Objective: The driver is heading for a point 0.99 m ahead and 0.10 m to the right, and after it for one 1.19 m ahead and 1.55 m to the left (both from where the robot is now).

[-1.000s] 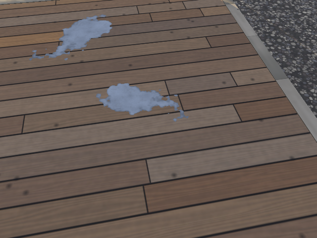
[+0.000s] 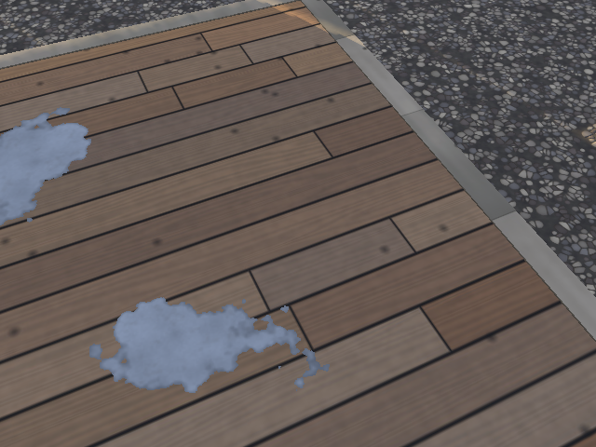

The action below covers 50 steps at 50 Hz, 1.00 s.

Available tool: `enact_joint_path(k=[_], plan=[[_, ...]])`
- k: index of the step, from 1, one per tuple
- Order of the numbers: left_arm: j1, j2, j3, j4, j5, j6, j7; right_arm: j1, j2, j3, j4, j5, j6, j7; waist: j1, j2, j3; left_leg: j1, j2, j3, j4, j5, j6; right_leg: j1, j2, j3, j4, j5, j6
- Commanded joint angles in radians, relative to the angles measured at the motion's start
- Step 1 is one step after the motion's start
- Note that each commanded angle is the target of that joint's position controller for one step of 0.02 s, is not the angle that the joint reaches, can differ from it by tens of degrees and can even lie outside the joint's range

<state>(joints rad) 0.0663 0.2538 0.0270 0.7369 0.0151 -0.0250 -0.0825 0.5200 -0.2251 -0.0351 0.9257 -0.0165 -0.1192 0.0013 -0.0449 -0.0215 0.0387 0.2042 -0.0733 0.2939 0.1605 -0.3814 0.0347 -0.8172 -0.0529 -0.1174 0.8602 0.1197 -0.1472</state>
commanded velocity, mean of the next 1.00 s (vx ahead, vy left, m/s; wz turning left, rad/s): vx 0.94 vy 0.00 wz -0.16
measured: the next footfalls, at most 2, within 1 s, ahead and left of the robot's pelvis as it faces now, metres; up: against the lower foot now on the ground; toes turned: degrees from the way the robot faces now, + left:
right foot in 0.12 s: +0.29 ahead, -0.03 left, +0.00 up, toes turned -11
left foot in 0.54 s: +0.75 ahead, +0.02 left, +0.00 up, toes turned -21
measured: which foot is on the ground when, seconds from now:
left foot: down 0.00-0.08, up 0.10-0.52, down 0.54-0.96, up 0.98-1.00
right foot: up 0.00-0.10, down 0.12-0.56, up 0.58-0.94, down 0.96-1.00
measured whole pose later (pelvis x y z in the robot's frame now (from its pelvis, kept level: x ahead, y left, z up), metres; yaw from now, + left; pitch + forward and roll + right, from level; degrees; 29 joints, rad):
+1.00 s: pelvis +0.89 -0.14 -0.01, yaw -7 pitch +2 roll +1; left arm -0.07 0.23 -0.04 0.61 0.05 -0.13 -0.01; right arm 0.51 -0.26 -0.08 0.87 0.04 -0.05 -0.01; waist -0.15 0.00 0.06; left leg -0.12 -0.11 -0.17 0.88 -0.54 0.04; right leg -0.53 -0.03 0.02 0.56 -0.05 -0.01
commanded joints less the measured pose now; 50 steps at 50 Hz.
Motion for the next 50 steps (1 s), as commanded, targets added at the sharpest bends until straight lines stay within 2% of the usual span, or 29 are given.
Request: enact_joint_path(k=[1,3,5,6,7,8,9,10,13,16,19,22,24,26,27,28,29,30,31,32,35,39,42,45,46,47,48,49,50], plan=[[-0.059,0.040,-0.003,-0.063,-0.002,-0.011,-0.006,-0.031,-0.164,-0.021,-0.050,0.002,-0.007,-0.036,0.070,0.083,0.071,-0.129,0.257,0.027,0.050,1.281,-0.067,0.235,0.093,-0.114,-0.135,0.013,-0.042],[0.110,0.096,0.016,-0.017,-0.007,-0.005,0.006,-0.073,-0.228,-0.038,-0.060,-0.008,0.022,-0.064,0.171,0.137,-0.033,-0.072,0.298,0.018,0.292,1.567,-0.067,0.417,0.157,-0.126,-0.150,-0.101,-0.064],[0.512,0.192,0.070,0.103,-0.008,-0.001,0.034,-0.197,-0.269,-0.055,-0.103,-0.029,0.055,-0.064,0.357,0.132,-0.189,-0.261,0.321,-0.037,0.839,1.469,-0.027,0.837,0.166,-0.009,-0.190,-0.295,-0.135],[0.521,0.212,0.094,0.123,-0.023,0.002,0.060,-0.241,-0.222,-0.051,-0.107,-0.027,0.056,-0.036,0.334,-0.002,-0.140,-0.480,0.166,-0.045,1.233,0.624,-0.006,0.946,0.113,0.097,-0.255,-0.370,-0.174],[0.419,0.261,0.100,0.111,-0.014,0.010,0.064,-0.242,-0.047,-0.004,-0.181,-0.045,0.030,-0.021,0.174,-0.197,-0.074,-0.892,0.030,-0.144,1.549,-0.133,-0.024,1.046,-0.024,0.424,-0.181,-0.149,-0.250],[0.389,0.309,0.111,0.083,0.001,0.012,0.064,-0.252,-0.060,0.009,-0.286,-0.010,0.002,-0.013,0.149,-0.179,-0.214,-1.110,0.026,-0.355,1.582,-0.112,-0.039,1.172,-0.164,0.840,-0.459,-0.449,-0.402],[0.379,0.244,0.106,0.071,0.006,0.007,0.071,-0.295,-0.125,0.008,-0.283,-0.021,-0.024,-0.009,0.142,0.011,-0.126,-1.132,0.091,-0.398,1.446,-0.023,-0.024,1.072,-0.196,0.914,-0.639,-0.629,-0.343],[0.341,0.189,0.093,0.081,0.008,0.003,0.075,-0.306,-0.147,0.002,-0.274,-0.019,-0.029,-0.005,0.084,0.098,-0.021,-1.079,0.128,-0.392,1.329,0.035,-0.026,0.907,-0.174,0.849,-0.680,-0.621,-0.290],[0.269,0.148,0.069,0.068,-0.006,-0.044,0.085,-0.299,-0.122,0.015,-0.261,-0.063,0.034,0.000,-0.015,0.167,0.059,-0.895,0.209,-0.376,1.123,0.039,-0.084,0.568,-0.054,0.625,-0.696,-0.450,-0.228],[0.297,0.157,0.068,0.080,-0.008,-0.080,0.078,-0.444,-0.086,0.034,-0.319,-0.048,0.052,0.019,0.027,0.105,0.102,-0.792,0.230,-0.300,0.804,0.255,-0.096,0.421,0.039,0.451,-0.740,-0.242,-0.183],[0.386,0.143,0.066,0.108,-0.030,-0.095,0.060,-0.557,-0.052,0.048,-0.338,-0.018,0.042,0.035,0.117,0.028,0.075,-0.658,0.181,-0.242,0.533,0.551,-0.038,0.488,0.064,0.357,-0.743,0.009,-0.108],[0.427,0.170,0.068,0.127,-0.020,-0.096,0.063,-0.618,-0.090,0.035,-0.354,-0.011,0.037,0.031,0.159,-0.013,0.055,-0.691,0.138,-0.229,0.399,0.569,0.011,0.735,0.005,0.357,-0.714,0.211,-0.080],[0.420,0.211,0.073,0.136,-0.008,-0.095,0.078,-0.558,-0.136,0.014,-0.343,-0.013,0.034,0.019,0.116,-0.054,-0.012,-0.621,0.077,-0.222,0.355,0.452,0.040,0.881,-0.029,0.350,-0.586,0.515,-0.051],[0.360,0.258,0.081,0.134,0.018,-0.080,0.090,-0.249,-0.208,-0.025,-0.255,0.003,0.032,-0.002,-0.055,-0.078,-0.162,-0.355,0.041,-0.232,0.354,0.299,0.066,0.890,-0.034,0.322,-0.244,0.679,-0.020],[0.296,0.230,0.075,0.119,0.030,-0.079,0.091,-0.020,-0.251,-0.047,-0.194,-0.002,0.039,-0.022,-0.175,-0.061,-0.249,-0.097,0.113,-0.285,0.409,0.207,0.083,0.710,0.002,0.302,0.035,0.526,-0.013],[0.394,0.068,0.039,0.081,0.002,-0.084,0.085,0.086,-0.349,-0.074,-0.170,-0.047,0.038,-0.028,-0.111,0.219,-0.383,0.177,0.384,-0.698,0.399,-0.066,0.180,0.395,0.127,0.229,0.488,-0.154,0.030],[0.448,0.056,0.020,0.077,-0.022,-0.098,0.074,0.059,-0.326,-0.077,-0.143,-0.033,0.044,0.001,-0.064,0.366,-0.430,0.240,0.451,-1.184,0.139,-0.236,0.258,0.166,0.226,0.281,0.616,-0.572,0.038],[0.324,0.102,0.023,0.061,-0.008,-0.095,0.082,-0.075,-0.243,-0.067,-0.155,-0.022,0.044,0.012,-0.042,0.214,-0.217,0.105,0.407,-1.070,0.096,-0.272,0.257,0.048,0.118,0.262,0.618,-0.479,0.020],[0.223,0.132,0.023,0.044,0.014,-0.093,0.076,-0.131,-0.175,-0.053,-0.157,-0.003,0.040,0.021,-0.033,0.069,-0.141,-0.041,0.365,-0.923,0.099,-0.171,0.244,0.068,0.062,0.234,0.552,-0.394,0.024],[0.151,0.126,0.023,0.017,0.033,-0.093,0.070,-0.128,-0.132,-0.040,-0.136,-0.002,0.040,0.024,-0.021,0.012,-0.084,-0.155,0.305,-0.826,0.087,-0.063,0.219,0.096,0.036,0.220,0.493,-0.382,0.033],[0.132,0.059,-0.007,-0.043,0.065,-0.066,0.048,-0.085,-0.109,-0.031,-0.074,0.011,0.029,0.009,0.056,0.070,-0.002,-0.340,0.230,-0.737,0.030,0.026,0.235,0.104,-0.020,0.207,0.365,-0.429,0.097],[-0.066,0.062,-0.040,-0.147,0.040,-0.066,0.030,-0.094,-0.156,-0.048,-0.092,0.013,0.018,0.003,0.052,0.053,0.076,-0.558,0.174,-0.621,-0.074,0.182,0.234,0.203,-0.045,0.152,0.002,-0.224,0.167],[-0.130,0.053,-0.051,-0.156,0.009,-0.071,0.027,-0.069,-0.205,-0.067,-0.100,0.027,0.012,0.015,0.020,0.062,0.066,-0.598,0.147,-0.568,-0.072,0.488,0.187,0.438,0.027,0.103,-0.182,-0.030,0.175],[-0.111,0.081,-0.037,-0.159,0.026,-0.087,0.058,0.022,-0.199,-0.070,-0.075,0.030,0.043,0.006,-0.013,0.066,-0.001,-0.354,0.117,-0.553,0.178,0.872,0.109,0.467,0.101,0.106,-0.326,-0.065,0.150],[-0.026,0.100,-0.026,-0.139,0.027,-0.097,0.069,0.026,-0.215,-0.074,-0.075,0.033,0.051,-0.002,0.023,0.085,-0.059,-0.325,0.098,-0.554,0.323,0.951,0.074,0.570,0.123,0.116,-0.378,-0.050,0.136],[0.094,0.126,-0.014,-0.114,0.024,-0.108,0.082,-0.013,-0.231,-0.081,-0.088,0.044,0.055,-0.006,0.096,0.091,-0.120,-0.369,0.069,-0.557,0.508,0.904,0.039,0.725,0.090,0.136,-0.444,0.052,0.124],[0.239,0.186,0.006,-0.087,0.034,-0.118,0.098,-0.050,-0.188,-0.074,-0.122,0.054,0.051,-0.007,0.155,0.079,-0.218,-0.522,0.029,-0.552,0.737,0.626,0.015,0.956,-0.054,0.227,-0.389,0.202,0.104],[0.358,0.247,0.020,-0.082,0.053,-0.108,0.099,0.032,-0.055,-0.049,-0.163,0.064,0.053,-0.022,0.116,-0.157,-0.401,-0.720,-0.048,-0.429,1.069,-0.262,-0.002,1.225,-0.431,0.467,-0.208,0.820,0.066],[0.349,0.235,0.032,-0.095,0.019,-0.085,0.078,0.120,-0.144,-0.061,-0.194,0.090,0.071,-0.046,0.099,-0.237,-0.605,-0.795,-0.016,-0.401,1.289,-0.291,-0.003,1.302,-0.529,0.633,-0.204,0.822,-0.037]])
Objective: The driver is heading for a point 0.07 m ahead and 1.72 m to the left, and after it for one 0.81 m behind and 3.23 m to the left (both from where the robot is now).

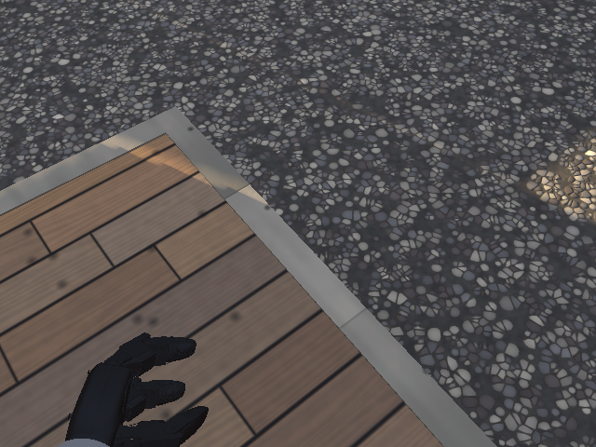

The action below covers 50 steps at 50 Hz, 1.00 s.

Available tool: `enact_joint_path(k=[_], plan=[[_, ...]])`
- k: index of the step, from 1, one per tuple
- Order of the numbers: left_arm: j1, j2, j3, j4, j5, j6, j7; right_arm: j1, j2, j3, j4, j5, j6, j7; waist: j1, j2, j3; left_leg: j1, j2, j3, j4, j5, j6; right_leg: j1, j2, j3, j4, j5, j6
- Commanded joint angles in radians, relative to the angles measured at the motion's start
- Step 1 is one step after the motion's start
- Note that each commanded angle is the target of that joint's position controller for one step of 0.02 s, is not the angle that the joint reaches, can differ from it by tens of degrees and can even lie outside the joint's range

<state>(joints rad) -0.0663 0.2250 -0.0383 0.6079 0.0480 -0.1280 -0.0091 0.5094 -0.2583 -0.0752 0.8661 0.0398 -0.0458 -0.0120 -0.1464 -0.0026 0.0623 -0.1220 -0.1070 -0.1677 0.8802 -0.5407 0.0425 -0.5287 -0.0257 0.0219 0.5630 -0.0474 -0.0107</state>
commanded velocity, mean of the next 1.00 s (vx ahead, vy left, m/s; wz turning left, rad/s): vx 0.11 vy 0.00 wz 0.87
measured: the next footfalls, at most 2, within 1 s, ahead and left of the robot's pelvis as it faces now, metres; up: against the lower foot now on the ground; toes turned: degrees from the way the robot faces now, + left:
left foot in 0.40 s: +0.25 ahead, +0.14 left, +0.00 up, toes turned +26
right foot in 0.82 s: +0.34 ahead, +0.00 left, +0.00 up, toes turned +52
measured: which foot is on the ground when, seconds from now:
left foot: up 0.00-0.38, down 0.40-0.82, up 0.84-1.00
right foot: down 0.00-0.40, up 0.42-0.80, down 0.82-1.00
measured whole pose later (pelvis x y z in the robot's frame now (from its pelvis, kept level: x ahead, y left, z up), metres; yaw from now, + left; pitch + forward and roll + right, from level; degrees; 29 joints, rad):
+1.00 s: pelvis +0.20 +0.01 +0.02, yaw +52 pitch +1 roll +0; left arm 0.22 0.27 0.04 0.64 0.03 0.02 0.02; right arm 0.17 -0.34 -0.10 0.66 -0.03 0.05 0.04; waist 0.02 0.06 0.04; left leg -0.56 -0.13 -0.14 1.20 -0.37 -0.05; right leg -0.29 0.01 0.00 0.45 -0.18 -0.02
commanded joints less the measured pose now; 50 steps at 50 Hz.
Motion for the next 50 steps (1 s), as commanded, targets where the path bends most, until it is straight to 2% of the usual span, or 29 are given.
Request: enact_joint_path(k=[1,2,3,5,8,12,13,16,18,19,20,21,22,23,24,25,26,28,32,36,38,40,41,42,43,44,45,47,50], plan=[[0.385,0.177,0.087,0.001,-0.025,0.032,0.006,0.061,-0.147,-0.033,-0.118,-0.004,0.014,-0.035,0.190,-0.156,-0.541,-0.505,0.073,0.084,0.587,-0.009,-0.016,0.863,-0.463,0.423,0.030,0.777,-0.171],[0.328,0.103,0.067,0.002,-0.026,0.033,0.006,-0.034,-0.149,-0.038,-0.122,-0.024,0.025,-0.025,0.186,-0.114,-0.364,-0.550,0.088,0.116,0.549,0.071,-0.034,0.712,-0.391,0.295,-0.026,0.689,-0.147],[0.311,0.086,0.061,0.011,-0.021,0.033,0.009,-0.080,-0.137,-0.040,-0.131,-0.045,0.036,-0.011,0.173,-0.118,-0.266,-0.575,0.107,0.121,0.530,0.104,-0.052,0.616,-0.351,0.220,-0.064,0.664,-0.129],[0.315,0.116,0.076,0.041,-0.031,0.030,0.016,-0.114,-0.091,-0.035,-0.145,-0.060,0.074,0.018,0.133,-0.144,-0.163,-0.539,0.131,0.134,0.481,0.139,-0.069,0.442,-0.325,0.106,-0.136,0.590,-0.115],[0.272,0.126,0.092,0.040,-0.033,0.031,0.018,-0.180,-0.069,-0.028,-0.187,-0.062,0.110,0.030,0.091,-0.143,-0.145,-0.536,0.154,0.150,0.433,0.212,-0.071,0.338,-0.348,0.031,-0.211,0.457,-0.149],[0.219,0.131,0.101,0.040,-0.035,0.044,0.026,-0.277,-0.060,-0.007,-0.235,-0.062,0.118,0.056,0.067,-0.126,-0.097,-0.427,0.190,0.181,0.120,0.470,-0.037,0.242,-0.303,-0.153,-0.217,0.253,-0.096],[0.206,0.142,0.105,0.030,-0.035,0.050,0.027,-0.291,-0.058,-0.004,-0.240,-0.054,0.121,0.066,0.069,-0.134,-0.097,-0.357,0.181,0.201,0.029,0.495,-0.027,0.219,-0.291,-0.203,-0.199,0.211,-0.077],[0.262,0.197,0.136,0.033,-0.042,0.062,0.011,-0.358,-0.095,-0.011,-0.262,-0.042,0.125,0.072,0.106,-0.127,-0.089,-0.261,0.140,0.293,-0.104,0.418,0.001,0.258,-0.322,-0.249,-0.109,0.194,-0.045],[0.303,0.209,0.149,0.037,-0.053,0.090,0.001,-0.332,-0.121,-0.026,-0.267,-0.052,0.113,0.061,0.112,-0.103,-0.111,-0.191,0.098,0.322,-0.189,0.352,0.026,0.302,-0.322,-0.272,0.055,0.218,-0.018],[0.327,0.205,0.149,0.041,-0.058,0.105,-0.007,-0.243,-0.143,-0.039,-0.239,-0.066,0.098,0.044,0.075,-0.024,-0.157,-0.074,0.062,0.296,-0.276,0.376,0.050,0.276,-0.282,-0.291,0.255,0.168,0.008],[0.398,0.190,0.146,0.022,-0.050,0.116,-0.018,-0.192,-0.258,-0.068,-0.236,-0.072,0.086,0.018,0.075,0.211,-0.165,0.066,0.224,0.002,-0.387,0.770,0.109,0.078,-0.184,-0.316,0.550,-0.281,0.070],[0.433,0.133,0.127,-0.040,-0.034,0.142,-0.015,-0.192,-0.377,-0.093,-0.274,-0.045,0.098,0.023,0.123,0.303,-0.267,0.205,0.449,-0.421,-0.401,1.085,0.298,-0.169,-0.021,-0.156,0.810,-0.734,0.129],[0.381,0.164,0.122,-0.039,0.000,0.155,-0.004,-0.172,-0.356,-0.100,-0.299,-0.026,0.099,0.028,0.051,0.167,-0.344,0.191,0.468,-0.473,-0.504,0.807,0.342,-0.203,-0.040,-0.025,0.830,-0.692,0.123],[0.307,0.163,0.123,-0.055,-0.011,0.154,0.005,-0.220,-0.320,-0.088,-0.297,-0.042,0.104,0.021,0.067,0.128,-0.245,0.099,0.418,-0.412,-0.549,0.539,0.324,-0.214,-0.046,0.008,0.792,-0.602,0.109],[0.258,0.155,0.121,-0.056,-0.016,0.149,0.013,-0.289,-0.267,-0.074,-0.296,-0.050,0.113,0.012,0.102,0.104,-0.140,-0.011,0.344,-0.321,-0.570,0.428,0.273,-0.197,-0.065,0.019,0.699,-0.506,0.095],[0.257,0.158,0.122,-0.052,-0.013,0.150,0.020,-0.350,-0.227,-0.062,-0.298,-0.042,0.118,0.006,0.138,0.119,-0.094,-0.099,0.277,-0.248,-0.581,0.415,0.226,-0.142,-0.076,0.023,0.615,-0.445,0.089],[0.288,0.165,0.125,-0.033,-0.008,0.159,0.023,-0.382,-0.197,-0.057,-0.310,-0.042,0.119,0.005,0.155,0.125,-0.098,-0.155,0.244,-0.208,-0.579,0.441,0.213,-0.078,-0.062,0.012,0.586,-0.411,0.086],[0.298,0.152,0.119,-0.012,-0.012,0.176,0.032,-0.377,-0.168,-0.049,-0.321,-0.064,0.102,0.014,0.145,0.086,-0.139,-0.170,0.227,-0.207,-0.553,0.489,0.199,-0.019,-0.034,0.005,0.538,-0.382,0.088],[0.228,0.112,0.099,-0.035,-0.022,0.177,0.034,-0.326,-0.202,-0.068,-0.306,-0.070,0.097,0.026,0.113,0.063,-0.152,-0.154,0.208,-0.314,-0.562,0.282,0.185,-0.015,0.021,0.043,0.375,-0.345,0.063],[0.205,0.121,0.093,-0.041,-0.030,0.165,0.035,-0.331,-0.212,-0.077,-0.304,-0.071,0.106,0.036,0.109,0.093,-0.126,-0.197,0.181,-0.403,-0.575,0.150,0.153,0.059,0.076,0.062,0.231,-0.330,0.031],[0.232,0.128,0.094,-0.033,-0.040,0.158,0.040,-0.354,-0.213,-0.078,-0.304,-0.071,0.107,0.043,0.123,0.121,-0.116,-0.246,0.163,-0.439,-0.579,0.135,0.121,0.163,0.107,0.061,0.115,-0.334,0.003],[0.327,0.122,0.096,-0.004,-0.039,0.151,0.054,-0.387,-0.191,-0.071,-0.299,-0.059,0.101,0.041,0.182,0.122,-0.120,-0.349,0.117,-0.416,-0.570,0.050,0.053,0.373,0.113,0.044,-0.116,-0.284,-0.030],[0.364,0.175,0.111,0.004,-0.033,0.145,0.067,-0.356,-0.151,-0.058,-0.292,-0.050,0.089,0.034,0.188,0.057,-0.133,-0.434,0.052,-0.345,-0.482,-0.045,-0.008,0.502,-0.002,0.123,-0.247,-0.318,-0.062],[0.359,0.291,0.138,-0.019,-0.017,0.146,0.063,-0.385,-0.108,-0.050,-0.324,-0.025,0.083,0.028,0.209,-0.210,-0.152,-0.592,-0.101,-0.081,-0.172,-0.095,-0.063,0.541,-0.289,0.457,-0.362,-0.510,-0.170],[0.266,0.274,0.136,-0.043,-0.005,0.148,0.055,-0.365,-0.175,-0.063,-0.301,-0.081,0.074,0.026,0.179,-0.162,-0.102,-0.601,-0.086,-0.005,0.097,0.007,-0.074,0.413,-0.353,0.543,-0.380,-0.416,-0.226],[0.225,0.196,0.113,-0.054,-0.006,0.145,0.053,-0.353,-0.183,-0.065,-0.285,-0.092,0.071,0.034,0.138,-0.087,-0.103,-0.517,-0.040,-0.007,0.215,0.072,-0.079,0.316,-0.320,0.447,-0.337,-0.266,-0.226],[0.177,0.156,0.101,-0.055,-0.009,0.141,0.046,-0.315,-0.165,-0.057,-0.267,-0.086,0.075,0.043,0.102,-0.051,-0.098,-0.461,-0.035,-0.002,0.289,0.129,-0.077,0.263,-0.247,0.333,-0.301,-0.131,-0.197],[0.151,0.155,0.103,-0.064,-0.015,0.131,0.038,-0.257,-0.141,-0.044,-0.241,-0.076,0.090,0.058,0.095,-0.090,-0.110,-0.451,-0.034,0.045,0.414,0.176,-0.090,0.274,-0.170,0.197,-0.263,0.033,-0.182],[0.249,0.167,0.113,-0.039,-0.016,0.120,0.027,-0.326,-0.130,-0.024,-0.259,-0.064,0.092,0.056,0.157,-0.113,-0.123,-0.489,-0.011,0.058,0.351,0.149,-0.105,0.381,-0.172,0.161,-0.227,0.170,-0.194]])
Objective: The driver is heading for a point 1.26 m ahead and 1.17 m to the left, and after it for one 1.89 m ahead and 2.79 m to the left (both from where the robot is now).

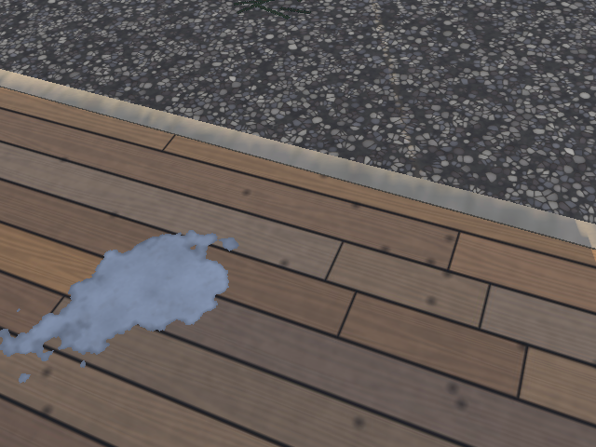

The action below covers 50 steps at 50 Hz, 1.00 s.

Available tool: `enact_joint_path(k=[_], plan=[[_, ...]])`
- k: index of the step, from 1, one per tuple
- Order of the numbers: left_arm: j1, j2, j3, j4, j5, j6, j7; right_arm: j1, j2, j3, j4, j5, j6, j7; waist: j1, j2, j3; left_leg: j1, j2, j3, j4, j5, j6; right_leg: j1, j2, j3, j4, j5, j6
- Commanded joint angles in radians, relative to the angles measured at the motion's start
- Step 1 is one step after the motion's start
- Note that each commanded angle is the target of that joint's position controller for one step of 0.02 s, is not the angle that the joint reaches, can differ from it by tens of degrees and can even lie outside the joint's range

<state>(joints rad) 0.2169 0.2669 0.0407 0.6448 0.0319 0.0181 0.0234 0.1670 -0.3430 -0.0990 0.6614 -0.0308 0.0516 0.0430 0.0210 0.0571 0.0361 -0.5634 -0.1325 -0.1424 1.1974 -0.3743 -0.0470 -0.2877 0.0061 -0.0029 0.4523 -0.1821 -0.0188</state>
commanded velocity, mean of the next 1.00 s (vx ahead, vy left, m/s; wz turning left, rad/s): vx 0.00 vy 0.00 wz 0.59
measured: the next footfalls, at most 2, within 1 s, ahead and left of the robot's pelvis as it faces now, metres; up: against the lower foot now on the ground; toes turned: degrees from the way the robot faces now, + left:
left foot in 0.20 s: +0.01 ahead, +0.12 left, +0.00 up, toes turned -1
right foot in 0.56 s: +0.06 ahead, -0.06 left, +0.00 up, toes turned +16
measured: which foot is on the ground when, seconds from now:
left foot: up 0.00-0.18, down 0.20-0.56, up 0.58-1.00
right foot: down 0.00-0.20, up 0.22-0.54, down 0.56-1.00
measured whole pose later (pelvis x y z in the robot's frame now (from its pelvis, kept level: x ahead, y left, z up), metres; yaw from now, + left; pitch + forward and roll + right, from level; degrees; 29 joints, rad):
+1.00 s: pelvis -0.04 +0.03 -0.01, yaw +36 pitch +1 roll +0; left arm 0.27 0.31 0.05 0.62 0.03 0.01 0.00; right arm 0.06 -0.30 -0.06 0.60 -0.02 0.08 0.06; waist 0.04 -0.01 0.07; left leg -0.38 0.04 0.07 0.74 -0.41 -0.01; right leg -0.25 -0.16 -0.32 0.57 -0.31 0.01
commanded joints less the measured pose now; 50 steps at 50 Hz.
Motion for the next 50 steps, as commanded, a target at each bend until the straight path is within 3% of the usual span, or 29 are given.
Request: enact_joint_path(k=[1,6,7,8,9,10,11,12,13,14,15,17,19,22,25,27,28,29,30,31,32,33,34,36,40,45,46,49,50], plan=[[0.001,0.132,0.037,-0.064,0.000,-0.028,-0.006,-0.011,-0.034,0.007,-0.062,0.006,-0.003,-0.003,0.009,-0.183,-0.099,-0.056,0.024,0.031,-0.033,-0.038,-0.016,0.184,-0.210,0.187,-0.105,0.323,-0.188],[0.038,0.163,0.053,-0.034,0.013,-0.011,-0.029,-0.019,0.013,0.046,-0.056,0.022,0.000,-0.015,0.026,-0.290,-0.119,0.203,0.061,0.139,-0.487,-0.164,0.022,0.143,-0.201,0.135,-0.079,0.313,-0.178],[0.049,0.163,0.053,-0.022,0.009,-0.004,-0.033,0.012,0.018,0.049,-0.041,0.022,-0.003,-0.020,0.011,-0.294,-0.120,0.274,0.054,0.165,-0.616,-0.079,0.032,0.128,-0.197,0.126,-0.048,0.369,-0.168],[0.050,0.155,0.048,-0.010,-0.006,0.000,-0.035,0.067,0.036,0.055,-0.014,0.016,-0.012,-0.029,-0.025,-0.268,-0.120,0.384,0.049,0.186,-0.814,0.089,0.046,0.086,-0.181,0.101,0.001,0.399,-0.136],[0.096,0.133,0.043,0.004,-0.011,-0.005,-0.038,0.077,0.015,0.058,-0.007,0.002,-0.025,-0.036,-0.016,-0.213,-0.131,0.506,0.091,0.112,-0.916,0.212,0.065,0.003,-0.165,0.083,0.034,0.304,-0.074],[0.121,0.067,0.026,-0.016,-0.002,-0.010,-0.046,0.089,-0.045,0.054,-0.016,-0.012,-0.038,-0.037,-0.002,-0.001,-0.157,0.632,0.316,-0.154,-0.981,0.201,0.097,-0.146,-0.104,0.020,0.166,-0.014,-0.004],[0.057,0.022,0.005,-0.063,-0.011,-0.006,-0.043,0.017,-0.096,0.052,-0.022,-0.004,-0.039,-0.043,0.009,0.206,-0.087,0.431,0.436,-0.257,-0.938,0.391,0.210,-0.163,-0.029,-0.017,0.119,-0.321,0.036],[0.013,0.071,0.013,-0.050,-0.016,0.008,-0.038,-0.035,-0.031,0.064,-0.039,-0.003,-0.048,-0.043,-0.010,0.136,-0.049,0.378,0.392,-0.218,-0.929,0.366,0.231,-0.107,-0.060,0.018,0.179,-0.313,0.043],[0.012,0.069,0.016,-0.038,-0.022,0.012,-0.042,-0.072,0.008,0.080,-0.039,0.000,-0.056,-0.045,0.004,0.120,-0.035,0.367,0.347,-0.167,-0.918,0.374,0.217,-0.086,-0.046,0.012,0.167,-0.271,0.042],[0.029,0.071,0.018,-0.019,-0.022,0.010,-0.042,-0.079,0.015,0.085,-0.030,-0.003,-0.060,-0.049,0.009,0.118,-0.032,0.373,0.301,-0.120,-0.902,0.405,0.196,-0.061,-0.034,-0.001,0.149,-0.228,0.042],[0.025,0.091,0.030,-0.022,-0.015,0.008,-0.037,-0.055,-0.030,0.070,-0.020,0.008,-0.064,-0.054,0.000,0.145,-0.024,0.402,0.273,-0.121,-0.864,0.496,0.191,-0.077,-0.010,-0.018,0.156,-0.204,0.041],[0.032,0.104,0.035,-0.024,-0.013,0.006,-0.027,0.016,-0.074,0.047,-0.004,0.018,-0.062,-0.054,-0.028,0.128,-0.054,0.485,0.291,-0.172,-0.806,0.658,0.229,-0.144,0.014,-0.019,0.233,-0.269,0.042],[0.011,0.097,0.034,-0.045,-0.018,0.011,-0.017,0.058,-0.093,0.028,0.003,0.023,-0.053,-0.054,-0.043,0.097,-0.061,0.517,0.324,-0.250,-0.787,0.683,0.274,-0.217,0.014,0.006,0.314,-0.317,0.040],[-0.020,0.085,0.027,-0.078,-0.023,0.016,-0.006,0.038,-0.093,0.010,-0.004,0.019,-0.037,-0.053,-0.037,0.081,-0.063,0.487,0.308,-0.320,-0.782,0.620,0.293,-0.233,0.022,0.029,0.328,-0.315,0.031],[0.006,0.077,0.021,-0.086,-0.027,0.008,-0.004,-0.025,-0.098,-0.005,-0.023,0.015,-0.027,-0.041,-0.010,0.070,-0.091,0.400,0.263,-0.361,-0.769,0.564,0.262,-0.109,0.051,0.036,0.229,-0.261,0.011],[0.104,0.063,0.017,-0.059,-0.028,0.003,0.006,-0.104,-0.091,-0.010,-0.048,0.025,-0.021,-0.041,0.060,0.053,-0.097,0.249,0.186,-0.328,-0.716,0.423,0.186,0.119,0.062,0.016,-0.023,-0.110,0.000],[0.167,0.139,0.035,-0.046,-0.011,-0.001,0.017,-0.099,-0.050,-0.002,-0.064,0.037,-0.023,-0.042,0.076,-0.066,-0.116,0.070,0.116,-0.259,-0.603,0.179,0.115,0.306,-0.092,0.154,-0.157,-0.112,-0.039],[0.117,0.258,0.057,-0.081,-0.002,0.004,0.018,-0.042,0.034,0.014,-0.087,0.034,-0.028,-0.046,0.046,-0.335,-0.114,-0.133,-0.064,-0.004,-0.336,-0.214,0.051,0.361,-0.390,0.462,-0.247,-0.154,-0.138],[0.086,0.238,0.055,-0.101,0.007,0.014,0.012,-0.039,-0.075,-0.008,-0.074,-0.017,-0.025,-0.049,0.039,-0.246,-0.089,-0.119,0.029,0.028,-0.140,-0.224,0.031,0.202,-0.458,0.470,-0.241,-0.098,-0.217],[0.034,0.164,0.031,-0.118,0.010,0.010,0.008,-0.054,-0.097,-0.022,-0.074,-0.014,-0.025,-0.040,0.004,-0.178,-0.052,-0.069,0.062,0.024,-0.050,-0.159,0.029,0.107,-0.415,0.399,-0.240,-0.042,-0.231],[-0.026,0.123,0.019,-0.124,0.005,0.004,0.004,-0.032,-0.095,-0.024,-0.059,-0.012,-0.019,-0.029,-0.029,-0.132,-0.017,-0.047,0.086,0.033,0.011,-0.080,0.020,0.055,-0.340,0.276,-0.235,-0.014,-0.208],[-0.068,0.114,0.014,-0.131,0.001,-0.005,0.007,0.009,-0.091,-0.025,-0.045,-0.009,-0.008,-0.018,-0.054,-0.142,-0.030,-0.043,0.090,0.051,0.068,-0.013,0.010,0.064,-0.281,0.185,-0.223,0.014,-0.181],[-0.083,0.119,0.016,-0.137,-0.002,-0.013,0.012,0.048,-0.092,-0.026,-0.029,0.000,0.001,-0.006,-0.061,-0.169,-0.042,-0.044,0.098,0.072,0.111,0.029,-0.005,0.080,-0.251,0.107,-0.202,0.100,-0.172],[-0.041,0.121,0.016,-0.128,0.002,-0.019,0.014,0.016,-0.083,-0.018,-0.042,0.012,0.014,0.003,-0.035,-0.159,-0.051,-0.069,0.118,0.100,0.102,0.069,-0.025,0.120,-0.249,0.036,-0.186,0.153,-0.173],[0.074,0.149,0.033,-0.098,0.010,-0.025,0.011,-0.090,-0.049,0.000,-0.090,0.009,0.024,0.014,0.025,-0.171,-0.057,-0.124,0.161,0.124,-0.042,0.055,-0.037,0.237,-0.310,-0.002,-0.164,0.185,-0.191],[0.068,0.175,0.048,-0.105,0.025,-0.028,-0.009,-0.145,-0.016,0.017,-0.129,0.009,0.025,0.016,0.027,-0.217,-0.069,0.046,0.185,0.195,-0.286,-0.056,-0.003,0.177,-0.352,-0.110,-0.101,0.263,-0.183],[0.063,0.182,0.052,-0.099,0.023,-0.028,-0.014,-0.142,-0.011,0.019,-0.131,0.013,0.024,0.017,0.023,-0.222,-0.080,0.100,0.176,0.223,-0.339,-0.082,0.011,0.161,-0.356,-0.137,-0.076,0.296,-0.170],[0.071,0.204,0.060,-0.078,-0.007,-0.018,-0.022,-0.106,-0.025,0.014,-0.130,0.015,0.014,0.020,0.008,-0.256,-0.108,0.218,0.140,0.270,-0.507,-0.060,0.048,0.164,-0.379,-0.173,0.020,0.365,-0.118],[0.060,0.205,0.061,-0.072,-0.022,-0.008,-0.024,-0.050,-0.025,0.011,-0.113,0.007,0.005,0.016,-0.028,-0.229,-0.119,0.304,0.123,0.276,-0.623,0.002,0.067,0.127,-0.374,-0.207,0.105,0.341,-0.081]])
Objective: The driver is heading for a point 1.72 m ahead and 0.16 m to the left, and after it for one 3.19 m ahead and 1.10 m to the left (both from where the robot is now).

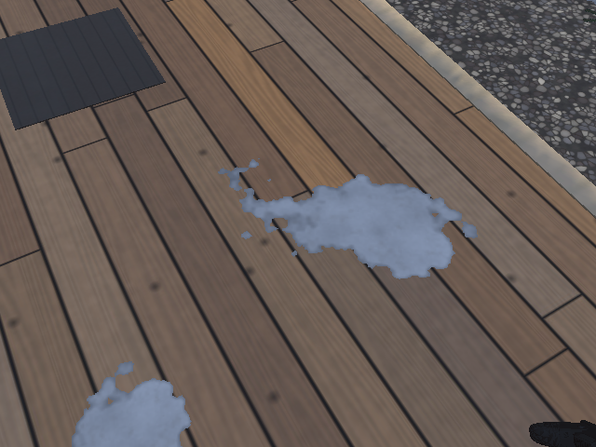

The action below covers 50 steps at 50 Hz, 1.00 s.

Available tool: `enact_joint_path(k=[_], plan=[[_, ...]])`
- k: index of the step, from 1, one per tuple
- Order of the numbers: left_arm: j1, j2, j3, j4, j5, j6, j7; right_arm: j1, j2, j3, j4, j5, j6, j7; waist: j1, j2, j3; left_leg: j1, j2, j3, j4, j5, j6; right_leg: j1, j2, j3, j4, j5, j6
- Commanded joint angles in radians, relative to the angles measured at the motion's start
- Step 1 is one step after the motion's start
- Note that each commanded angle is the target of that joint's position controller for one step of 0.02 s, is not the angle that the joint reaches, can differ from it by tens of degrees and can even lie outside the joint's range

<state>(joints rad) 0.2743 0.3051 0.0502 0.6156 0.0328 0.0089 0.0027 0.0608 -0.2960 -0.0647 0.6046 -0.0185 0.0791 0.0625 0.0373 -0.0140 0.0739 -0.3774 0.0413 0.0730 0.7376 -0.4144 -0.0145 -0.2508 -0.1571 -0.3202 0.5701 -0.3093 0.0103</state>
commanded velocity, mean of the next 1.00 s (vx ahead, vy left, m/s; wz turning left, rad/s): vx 0.21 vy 0.00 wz -0.01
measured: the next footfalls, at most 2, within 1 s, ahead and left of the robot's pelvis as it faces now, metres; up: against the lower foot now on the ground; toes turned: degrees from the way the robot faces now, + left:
left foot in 0.02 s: +0.04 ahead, +0.11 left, +0.00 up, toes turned +6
right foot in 0.52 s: +0.12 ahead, -0.04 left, +0.00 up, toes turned +16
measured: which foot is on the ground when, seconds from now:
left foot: up 0.00-0.00, down 0.02-0.52, up 0.54-0.82, down 0.84-1.00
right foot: down 0.00-0.02, up 0.04-0.50, down 0.52-0.84, up 0.86-1.00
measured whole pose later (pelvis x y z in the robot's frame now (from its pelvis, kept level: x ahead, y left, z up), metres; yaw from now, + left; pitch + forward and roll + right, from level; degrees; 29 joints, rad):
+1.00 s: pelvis +0.12 +0.06 +0.01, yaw -4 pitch +4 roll +0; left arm 0.16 0.34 0.07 0.59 0.04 0.02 -0.07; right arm 0.33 -0.31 -0.03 0.69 -0.04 -0.07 -0.02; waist -0.04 -0.02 -0.05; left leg -0.18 0.00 0.03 0.40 -0.30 0.02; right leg -0.67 0.06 0.08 1.14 -0.24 0.00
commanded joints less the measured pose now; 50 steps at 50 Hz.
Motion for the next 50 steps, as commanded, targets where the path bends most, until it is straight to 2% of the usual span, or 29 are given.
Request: enact_joint_path(k=[1,2,3,4,6,8,10,16,19,22,24,25,26,27,28,30,31,33,35,38,40,41,42,43,44,45,46,48,50], plan=[[0.025,0.151,0.050,-0.023,-0.027,0.011,-0.009,0.152,-0.102,-0.036,-0.023,-0.020,-0.036,-0.012,-0.087,-0.057,-0.184,0.271,-0.054,-0.010,-0.282,0.106,0.058,-0.011,-0.180,0.072,0.142,0.349,-0.060],[0.050,0.098,0.035,-0.036,-0.008,0.016,-0.018,0.229,-0.208,-0.061,-0.009,-0.022,-0.052,-0.027,-0.098,0.192,-0.156,0.424,0.128,-0.306,-0.393,0.306,0.111,-0.279,-0.084,0.046,0.389,-0.178,0.005],[-0.066,0.069,0.014,-0.149,0.015,0.022,-0.016,0.242,-0.345,-0.098,-0.046,0.016,-0.056,-0.047,-0.125,0.362,-0.150,0.417,0.330,-0.691,-0.405,0.548,0.289,-0.557,0.080,0.175,0.546,-0.414,0.079],[-0.110,0.113,0.022,-0.130,0.015,0.022,-0.011,0.264,-0.283,-0.090,-0.041,0.026,-0.058,-0.060,-0.163,0.206,-0.176,0.450,0.306,-0.617,-0.396,0.573,0.322,-0.567,0.047,0.306,0.616,-0.350,0.088],[-0.083,0.105,0.019,-0.095,-0.008,0.003,-0.010,0.119,-0.215,-0.062,-0.049,0.018,-0.047,-0.083,-0.071,0.161,-0.083,0.295,0.173,-0.444,-0.395,0.486,0.263,-0.490,0.038,0.335,0.566,-0.146,0.083],[-0.068,0.122,0.024,-0.069,0.014,0.006,-0.009,0.057,-0.184,-0.049,-0.059,0.022,-0.050,-0.080,-0.045,0.143,-0.117,0.252,0.095,-0.387,-0.375,0.595,0.234,-0.417,0.075,0.323,0.583,-0.040,0.077],[-0.058,0.113,0.018,-0.057,0.016,0.015,-0.006,0.092,-0.182,-0.048,-0.044,0.020,-0.056,-0.073,-0.047,0.098,-0.154,0.252,0.083,-0.399,-0.353,0.640,0.219,-0.396,0.099,0.331,0.571,-0.018,0.070],[-0.109,0.074,-0.007,-0.062,-0.006,0.026,0.006,0.173,-0.153,-0.028,-0.013,0.002,-0.074,-0.078,-0.087,0.121,-0.169,0.296,0.098,-0.457,-0.328,0.687,0.223,-0.387,0.137,0.325,0.412,-0.020,0.025],[-0.103,0.042,-0.021,-0.050,-0.017,0.024,0.001,0.172,-0.105,0.000,-0.001,-0.018,-0.075,-0.078,-0.095,0.133,-0.169,0.244,0.095,-0.411,-0.329,0.681,0.216,-0.256,0.149,0.288,0.298,-0.033,-0.007],[-0.094,0.029,-0.027,-0.037,-0.033,0.025,-0.003,0.167,-0.051,0.034,0.029,-0.018,-0.087,-0.077,-0.077,0.129,-0.150,0.150,0.112,-0.390,-0.354,0.592,0.202,-0.050,0.149,0.297,0.126,-0.060,-0.041],[-0.072,0.049,-0.021,-0.039,-0.032,0.015,-0.007,0.141,-0.099,0.024,0.040,-0.005,-0.085,-0.088,-0.032,0.118,-0.114,0.118,0.092,-0.362,-0.295,0.505,0.173,0.047,0.177,0.300,-0.069,0.018,-0.069],[-0.072,0.072,-0.018,-0.047,-0.023,0.002,-0.006,0.163,-0.110,0.020,0.044,-0.002,-0.087,-0.092,-0.031,0.079,-0.111,0.085,0.073,-0.350,-0.263,0.415,0.137,0.101,0.142,0.376,-0.138,0.103,-0.083],[-0.050,0.139,-0.007,-0.063,-0.011,-0.012,-0.003,0.179,-0.097,0.022,0.025,-0.005,-0.090,-0.094,-0.040,-0.045,-0.132,0.026,0.013,-0.287,-0.139,0.286,0.096,0.160,-0.005,0.579,-0.182,0.249,-0.120],[-0.052,0.242,0.026,-0.061,-0.022,-0.013,-0.007,0.190,-0.083,0.022,0.008,-0.008,-0.082,-0.095,-0.060,-0.192,-0.103,-0.102,-0.155,-0.128,-0.010,0.008,0.044,0.158,-0.154,0.800,-0.212,0.446,-0.258],[0.062,0.207,0.031,-0.031,-0.023,-0.008,-0.013,0.129,-0.111,0.014,-0.008,-0.010,-0.074,-0.101,0.004,-0.212,-0.097,-0.143,-0.155,-0.127,0.132,-0.171,0.026,0.145,-0.209,0.924,-0.263,0.507,-0.347],[0.033,0.173,0.037,-0.030,-0.033,-0.001,-0.014,0.086,-0.099,0.013,-0.017,-0.012,-0.074,-0.093,-0.020,-0.090,-0.063,-0.194,-0.130,-0.165,0.306,-0.112,-0.005,0.101,-0.106,0.818,-0.244,0.394,-0.319],[0.001,0.165,0.040,-0.031,-0.034,0.006,-0.011,0.109,-0.091,0.016,-0.015,-0.021,-0.075,-0.080,-0.045,-0.071,-0.094,-0.177,-0.099,-0.171,0.274,-0.045,-0.010,0.077,-0.026,0.763,-0.272,0.067,-0.266],[-0.027,0.169,0.050,-0.041,-0.024,0.014,-0.017,0.089,-0.089,0.017,-0.026,-0.040,-0.079,-0.046,-0.038,-0.121,-0.111,-0.163,-0.101,-0.121,0.226,-0.011,-0.030,0.043,0.043,0.776,-0.345,-0.309,-0.236],[-0.004,0.178,0.060,-0.039,-0.021,0.012,-0.024,0.051,-0.078,0.022,-0.042,-0.030,-0.085,-0.030,-0.018,-0.122,-0.096,-0.156,-0.105,-0.103,0.153,-0.034,-0.041,0.018,0.046,0.815,-0.373,-0.372,-0.242],[-0.015,0.198,0.076,-0.041,-0.024,0.013,-0.029,0.018,-0.054,0.033,-0.056,-0.015,-0.105,-0.030,-0.014,-0.103,-0.093,-0.069,-0.115,-0.110,-0.025,-0.037,-0.034,-0.034,0.068,0.830,-0.335,-0.319,-0.227],[-0.117,0.197,0.079,-0.067,-0.019,0.025,-0.034,0.100,-0.059,0.031,-0.036,0.007,-0.112,-0.046,-0.070,-0.127,-0.098,0.152,-0.137,-0.099,-0.208,-0.009,-0.007,-0.190,0.122,0.780,-0.293,-0.248,-0.176],[-0.178,0.184,0.077,-0.083,-0.018,0.029,-0.033,0.196,-0.065,0.025,-0.008,0.014,-0.115,-0.063,-0.132,-0.100,-0.094,0.331,-0.132,-0.076,-0.351,0.109,0.013,-0.308,0.163,0.741,-0.238,-0.237,-0.129],[-0.226,0.150,0.070,-0.102,-0.017,0.019,-0.031,0.329,-0.130,0.005,0.026,0.008,-0.121,-0.086,-0.197,-0.059,-0.093,0.608,-0.084,-0.074,-0.431,0.134,0.031,-0.528,0.250,0.644,-0.128,-0.228,-0.031],[-0.155,0.049,0.045,-0.097,-0.028,0.002,-0.027,0.355,-0.212,-0.021,0.027,0.003,-0.131,-0.104,-0.184,0.188,-0.145,0.720,0.193,-0.340,-0.504,-0.117,0.061,-0.657,0.319,0.493,0.212,-0.245,-0.019],[-0.206,0.042,0.028,-0.160,-0.019,-0.009,-0.030,0.279,-0.299,-0.038,-0.010,-0.027,-0.130,-0.111,-0.158,0.286,-0.126,0.575,0.430,-0.724,-0.598,-0.473,0.165,-0.805,0.256,0.419,0.433,-0.172,-0.018],[-0.256,0.113,0.036,-0.179,-0.004,-0.012,-0.042,0.239,-0.237,-0.030,-0.013,-0.041,-0.142,-0.101,-0.130,0.115,-0.104,0.463,0.432,-0.743,-0.571,-0.493,0.203,-0.772,0.150,0.453,0.546,-0.067,-0.023],[-0.221,0.122,0.041,-0.156,-0.001,-0.013,-0.060,0.211,-0.172,-0.007,-0.014,-0.028,-0.153,-0.089,-0.091,0.076,-0.095,0.415,0.358,-0.638,-0.549,-0.422,0.182,-0.746,0.162,0.470,0.589,-0.004,-0.021],[-0.128,0.116,0.037,-0.105,0.012,-0.009,-0.086,0.213,-0.153,0.003,0.002,-0.024,-0.171,-0.089,-0.056,0.090,-0.094,0.349,0.250,-0.446,-0.579,-0.292,0.149,-0.672,0.169,0.438,0.642,0.073,-0.006],[-0.144,0.102,0.026,-0.099,0.015,-0.004,-0.095,0.267,-0.153,0.004,0.033,-0.026,-0.185,-0.079,-0.069,0.107,-0.034,0.295,0.209,-0.358,-0.620,-0.228,0.154,-0.671,0.175,0.441,0.644,0.133,0.000]])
